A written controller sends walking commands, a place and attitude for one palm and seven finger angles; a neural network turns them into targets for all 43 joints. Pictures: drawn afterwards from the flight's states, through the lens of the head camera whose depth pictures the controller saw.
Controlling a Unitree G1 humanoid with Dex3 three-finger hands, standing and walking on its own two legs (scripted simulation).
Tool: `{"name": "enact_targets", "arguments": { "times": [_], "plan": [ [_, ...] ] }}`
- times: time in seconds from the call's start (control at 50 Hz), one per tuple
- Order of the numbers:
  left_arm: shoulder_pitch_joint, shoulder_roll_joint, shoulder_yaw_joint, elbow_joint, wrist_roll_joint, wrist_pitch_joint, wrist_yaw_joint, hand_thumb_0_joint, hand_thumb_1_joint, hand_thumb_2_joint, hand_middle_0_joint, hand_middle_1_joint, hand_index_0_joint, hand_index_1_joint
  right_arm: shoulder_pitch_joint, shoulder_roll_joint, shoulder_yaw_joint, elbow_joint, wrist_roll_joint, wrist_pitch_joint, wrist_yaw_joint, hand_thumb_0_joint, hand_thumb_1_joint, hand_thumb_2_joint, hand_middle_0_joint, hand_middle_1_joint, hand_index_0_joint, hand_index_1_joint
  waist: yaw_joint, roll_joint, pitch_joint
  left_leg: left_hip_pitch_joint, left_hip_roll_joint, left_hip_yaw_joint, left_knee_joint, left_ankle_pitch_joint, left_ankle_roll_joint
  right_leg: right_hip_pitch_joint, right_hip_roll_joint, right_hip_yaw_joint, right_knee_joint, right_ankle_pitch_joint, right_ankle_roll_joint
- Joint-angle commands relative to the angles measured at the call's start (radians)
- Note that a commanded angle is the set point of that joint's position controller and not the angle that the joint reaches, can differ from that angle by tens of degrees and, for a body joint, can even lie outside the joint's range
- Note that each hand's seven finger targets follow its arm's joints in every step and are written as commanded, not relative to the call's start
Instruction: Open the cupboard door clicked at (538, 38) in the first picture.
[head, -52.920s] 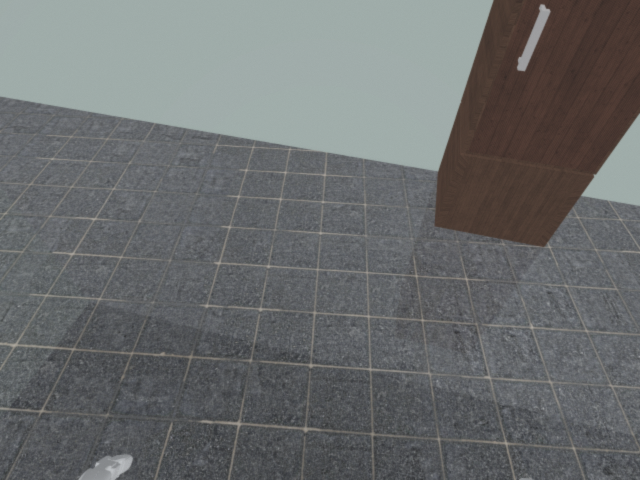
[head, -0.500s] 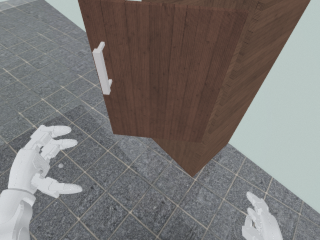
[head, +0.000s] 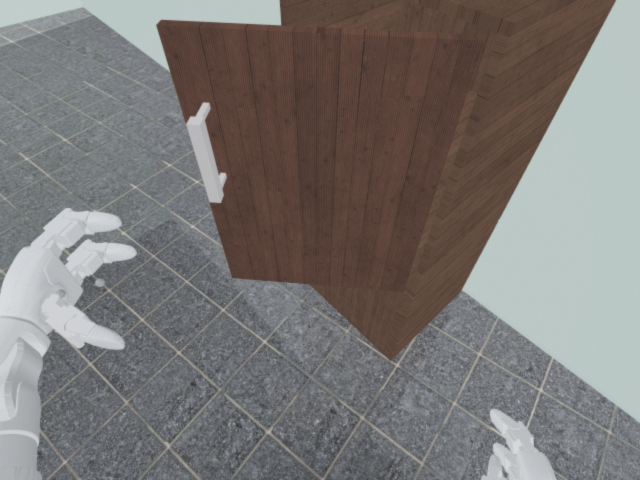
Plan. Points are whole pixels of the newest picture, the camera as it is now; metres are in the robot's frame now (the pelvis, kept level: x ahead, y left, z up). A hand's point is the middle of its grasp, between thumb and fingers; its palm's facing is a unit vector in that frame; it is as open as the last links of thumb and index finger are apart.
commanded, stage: raise the hand with hooked fingers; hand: left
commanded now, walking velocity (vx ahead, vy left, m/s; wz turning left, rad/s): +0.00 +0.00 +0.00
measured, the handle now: (210, 155) +0.57 +0.23 +0.08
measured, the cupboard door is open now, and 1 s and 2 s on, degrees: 42 42 42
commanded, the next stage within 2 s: move the hooked fingers beside the handle in 0.42 s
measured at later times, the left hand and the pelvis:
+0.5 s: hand (124, 287) +0.30 +0.25 +0.10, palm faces +0.03 -1.00 -0.04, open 14.0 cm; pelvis +0.00 -0.02 +0.00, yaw +0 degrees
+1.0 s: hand (144, 237) +0.37 +0.26 +0.10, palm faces +0.01 -1.00 -0.02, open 14.0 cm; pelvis +0.00 -0.02 +0.00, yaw -1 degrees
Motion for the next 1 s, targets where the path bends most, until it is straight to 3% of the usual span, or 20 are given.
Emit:
{"name": "enact_targets", "arguments": {
  "times": [0.0, 0.1, 0.2, 0.24, 0.26, 0.3, 0.36, 0.38, 0.46, 0.5, 0.52, 0.56, 0.58, 0.6, 0.66, 0.74, 0.8, 0.92, 0.96, 0.98],
  "plan": [
    [-0.16, 0.222, 0.07, -0.201, -0.027, -0.064, -0.012, 0.0, -0.5, 0.3, -0.3, -1.2, -0.3, -1.2, -0.051, -0.147, -0.062, -0.163, -0.002, -0.06, -0.002, 0.0, -0.9, -0.9, 0.2, 0.3, 0.2, 0.3, 0.007, 0.026, -0.232, 0.081, 0.022, -0.108, -0.123, 0.297, -0.044, 0.124, 0.019, 0.071, -0.061, 0.18, -0.008],
    [-0.184, 0.264, 0.12, -0.222, -0.023, -0.091, 0.022, 0.0, -0.5, 0.3, -0.3, -1.2, -0.3, -1.2, -0.049, -0.147, -0.067, -0.164, -0.005, -0.055, 0.004, 0.0, -0.9, -0.9, 0.2, 0.3, 0.2, 0.3, 0.013, 0.046, -0.224, 0.072, 0.019, -0.098, -0.135, 0.268, -0.044, 0.129, 0.017, 0.078, -0.065, 0.161, -0.01],
    [-0.214, 0.256, 0.1, -0.278, -0.001, -0.118, 0.047, 0.0, -0.5, 0.3, -0.3, -1.2, -0.3, -1.2, -0.044, -0.138, -0.066, -0.16, -0.009, -0.057, -0.001, 0.0, -0.9, -0.9, 0.2, 0.3, 0.2, 0.3, 0.006, 0.111, -0.253, 0.103, 0.019, -0.089, -0.134, 0.29, -0.042, 0.143, 0.015, 0.086, -0.067, 0.182, -0.01],
    [-0.204, 0.237, 0.088, -0.261, -0.003, -0.121, 0.044, 0.0, -0.5, 0.3, -0.3, -1.2, -0.3, -1.2, -0.046, -0.138, -0.067, -0.153, -0.008, -0.059, -0.005, 0.0, -0.9, -0.9, 0.2, 0.3, 0.2, 0.3, -0.002, 0.096, -0.233, 0.102, 0.021, -0.085, -0.135, 0.274, -0.038, 0.135, 0.014, 0.087, -0.075, 0.177, -0.007],
    [-0.207, 0.236, 0.085, -0.246, -0.009, -0.118, 0.04, 0.0, -0.5, 0.3, -0.3, -1.2, -0.3, -1.2, -0.041, -0.142, -0.066, -0.151, -0.008, -0.056, -0.006, 0.0, -0.9, -0.9, 0.2, 0.3, 0.2, 0.3, -0.007, 0.039, -0.225, 0.088, 0.022, -0.085, -0.132, 0.261, -0.034, 0.143, 0.017, 0.087, -0.077, 0.175, -0.006],
    [-0.194, 0.223, 0.082, -0.197, -0.016, -0.105, 0.025, 0.0, -0.5, 0.3, -0.3, -1.2, -0.3, -1.2, -0.047, -0.145, -0.067, -0.145, -0.002, -0.054, -0.011, 0.0, -0.9, -0.9, 0.2, 0.3, 0.2, 0.3, -0.01, 0.013, -0.198, 0.062, 0.018, -0.08, -0.134, 0.227, -0.028, 0.134, 0.013, 0.09, -0.086, 0.161, -0.001],
    [-0.209, 0.227, 0.073, -0.169, -0.016, -0.087, 0.011, 0.0, -0.5, 0.3, -0.3, -1.2, -0.3, -1.2, -0.055, -0.147, -0.065, -0.147, 0.0, -0.051, -0.015, 0.0, -0.9, -0.9, 0.2, 0.3, 0.2, 0.3, -0.011, 0.017, -0.174, 0.05, 0.016, -0.076, -0.132, 0.2, -0.026, 0.126, 0.009, 0.097, -0.092, 0.136, -0.002],
    [-0.218, 0.236, 0.081, -0.184, -0.016, -0.089, 0.009, 0.0, -0.5, 0.3, -0.3, -1.2, -0.3, -1.2, -0.059, -0.144, -0.064, -0.149, 0.001, -0.051, -0.014, 0.0, -0.9, -0.9, 0.2, 0.3, 0.2, 0.3, -0.006, 0.048, -0.201, 0.057, 0.012, -0.076, -0.132, 0.205, -0.027, 0.139, 0.006, 0.102, -0.091, 0.143, -0.002],
    [-0.204, 0.261, 0.101, -0.228, -0.016, -0.106, 0.018, 0.0, -0.5, 0.3, -0.3, -1.2, -0.3, -1.2, -0.054, -0.141, -0.064, -0.156, -0.005, -0.055, -0.01, 0.0, -0.9, -0.9, 0.2, 0.3, 0.2, 0.3, 0.005, 0.024, -0.264, 0.066, 0.013, -0.071, -0.115, 0.265, -0.024, 0.188, 0.006, 0.108, -0.074, 0.212, 0.0],
    [-0.205, 0.249, 0.103, -0.23, -0.019, -0.114, 0.023, 0.0, -0.5, 0.3, -0.3, -1.2, -0.3, -1.2, -0.06, -0.135, -0.063, -0.154, -0.004, -0.055, -0.01, 0.0, -0.9, -0.9, 0.2, 0.3, 0.2, 0.3, 0.004, 0.032, -0.255, 0.059, 0.011, -0.068, -0.118, 0.26, -0.025, 0.187, 0.004, 0.11, -0.075, 0.215, 0.002],
    [-0.242, 0.235, 0.084, -0.207, -0.018, -0.114, 0.026, 0.0, -0.5, 0.3, -0.3, -1.2, -0.3, -1.2, -0.061, -0.136, -0.061, -0.15, -0.002, -0.053, -0.012, 0.0, -0.9, -0.9, 0.2, 0.3, 0.2, 0.3, -0.012, 0.013, -0.224, 0.048, 0.012, -0.07, -0.119, 0.232, -0.025, 0.16, 0.007, 0.108, -0.08, 0.189, 0.004],
    [-0.335, 0.262, 0.09, -0.154, -0.015, -0.116, 0.029, 0.0, -0.5, 0.3, -0.3, -1.2, -0.3, -1.2, -0.054, -0.143, -0.06, -0.13, -0.002, -0.045, -0.019, 0.0, -0.9, -0.9, 0.2, 0.3, 0.2, 0.3, -0.034, -0.009, -0.169, 0.022, 0.014, -0.069, -0.112, 0.185, -0.022, 0.125, 0.005, 0.12, -0.091, 0.14, 0.007],
    [-0.337, 0.291, 0.12, -0.116, -0.011, -0.114, 0.027, 0.0, -0.5, 0.3, -0.3, -1.2, -0.3, -1.2, -0.047, -0.146, -0.063, -0.125, -0.001, -0.041, -0.02, 0.0, -0.9, -0.9, 0.2, 0.3, 0.2, 0.3, -0.027, -0.014, -0.186, 0.009, 0.012, -0.066, -0.112, 0.186, -0.022, 0.142, 0.003, 0.126, -0.091, 0.14, 0.008],
    [-0.349, 0.294, 0.111, -0.096, -0.003, -0.113, 0.023, 0.0, -0.5, 0.3, -0.3, -1.2, -0.3, -1.2, -0.046, -0.145, -0.062, -0.124, 0.001, -0.039, -0.022, 0.0, -0.9, -0.9, 0.2, 0.3, 0.2, 0.3, -0.029, 0.027, -0.19, 0.006, 0.008, -0.06, -0.11, 0.174, -0.022, 0.138, -0.002, 0.132, -0.092, 0.125, 0.007],
    [-0.458, 0.304, 0.079, -0.044, 0.013, -0.114, 0.006, 0.0, -0.5, 0.3, -0.3, -1.2, -0.3, -1.2, -0.031, -0.15, -0.06, -0.114, 0.001, -0.03, -0.027, 0.0, -0.9, -0.9, 0.2, 0.3, 0.2, 0.3, -0.049, 0.041, -0.206, 0.007, 0.011, -0.059, -0.096, 0.166, -0.021, 0.125, -0.006, 0.142, -0.087, 0.116, 0.007],
    [-0.517, 0.329, 0.081, 0.003, 0.023, -0.137, -0.011, 0.0, -0.5, 0.3, -0.3, -1.2, -0.3, -1.2, -0.012, -0.153, -0.062, -0.113, -0.001, -0.026, -0.026, 0.0, -0.9, -0.9, 0.2, 0.3, 0.2, 0.3, -0.044, 0.065, -0.295, 0.017, 0.007, -0.063, -0.082, 0.211, -0.021, 0.152, -0.006, 0.141, -0.064, 0.173, 0.005],
    [-0.522, 0.383, 0.13, 0.128, 0.015, -0.138, -0.023, 0.0, -0.5, 0.3, -0.3, -1.2, -0.3, -1.2, 0.013, -0.166, -0.063, -0.102, -0.001, -0.011, -0.02, 0.0, -0.9, -0.9, 0.2, 0.3, 0.2, 0.3, -0.043, -0.03, -0.281, -0.054, 0.01, -0.06, -0.071, 0.203, -0.02, 0.165, -0.007, 0.149, -0.057, 0.182, 0.01],
    [-0.585, 0.412, 0.121, 0.223, 0.043, -0.14, -0.035, 0.0, -0.5, 0.3, -0.3, -1.2, -0.3, -1.2, 0.047, -0.177, -0.068, -0.115, -0.002, 0.015, -0.003, 0.0, -0.9, -0.9, 0.2, 0.3, 0.2, 0.3, -0.04, 0.044, -0.295, -0.073, 0.008, -0.054, -0.064, 0.222, -0.02, 0.131, -0.003, 0.143, -0.032, 0.206, 0.003],
    [-0.646, 0.421, 0.117, 0.21, 0.044, -0.155, -0.036, 0.0, -0.5, 0.3, -0.3, -1.2, -0.3, -1.2, 0.065, -0.181, -0.075, -0.119, -0.005, 0.023, 0.001, 0.0, -0.9, -0.9, 0.2, 0.3, 0.2, 0.3, -0.05, 0.016, -0.319, -0.068, 0.012, -0.056, -0.052, 0.237, -0.017, 0.134, 0.002, 0.146, -0.021, 0.225, 0.004],
    [-0.633, 0.456, 0.15, 0.221, 0.047, -0.161, -0.035, 0.0, -0.5, 0.3, -0.3, -1.2, -0.3, -1.2, 0.078, -0.185, -0.078, -0.118, -0.006, 0.029, 0.002, 0.0, -0.9, -0.9, 0.2, 0.3, 0.2, 0.3, -0.042, 0.009, -0.344, -0.068, 0.012, -0.055, -0.052, 0.249, -0.015, 0.146, 0.004, 0.146, -0.018, 0.239, 0.005]
  ]
}}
